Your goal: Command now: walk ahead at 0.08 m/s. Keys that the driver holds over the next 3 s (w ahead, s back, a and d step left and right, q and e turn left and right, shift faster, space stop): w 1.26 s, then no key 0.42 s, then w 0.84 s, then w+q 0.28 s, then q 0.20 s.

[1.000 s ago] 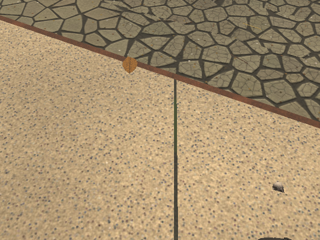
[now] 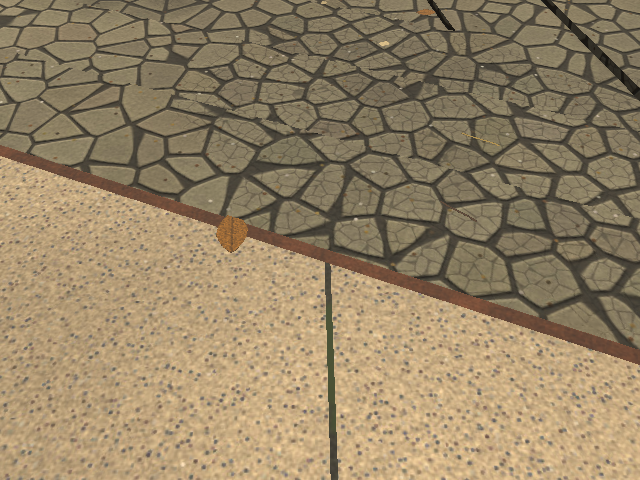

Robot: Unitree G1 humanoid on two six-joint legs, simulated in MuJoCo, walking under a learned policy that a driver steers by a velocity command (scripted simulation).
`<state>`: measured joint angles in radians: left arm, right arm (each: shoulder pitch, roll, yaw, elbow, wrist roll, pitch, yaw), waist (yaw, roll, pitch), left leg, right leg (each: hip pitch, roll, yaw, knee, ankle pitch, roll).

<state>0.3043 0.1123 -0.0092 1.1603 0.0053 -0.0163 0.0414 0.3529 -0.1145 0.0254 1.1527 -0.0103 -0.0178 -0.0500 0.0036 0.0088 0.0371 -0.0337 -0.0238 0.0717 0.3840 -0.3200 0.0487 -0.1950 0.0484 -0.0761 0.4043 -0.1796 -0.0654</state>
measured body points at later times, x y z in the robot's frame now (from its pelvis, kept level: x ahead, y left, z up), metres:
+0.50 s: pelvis +0.14 -0.06 +0.00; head +0.15 -0.07 +0.44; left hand +0.15 +0.18 -0.15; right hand +0.12 -0.30 -0.16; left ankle +0.06 +0.06 -0.65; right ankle +0.15 -0.14 -0.74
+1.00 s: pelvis +0.41 -0.02 -0.01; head +0.45 -0.01 +0.44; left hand +0.38 +0.22 -0.16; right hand +0.51 -0.27 -0.15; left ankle +0.48 +0.04 -0.74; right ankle +0.26 -0.14 -0.64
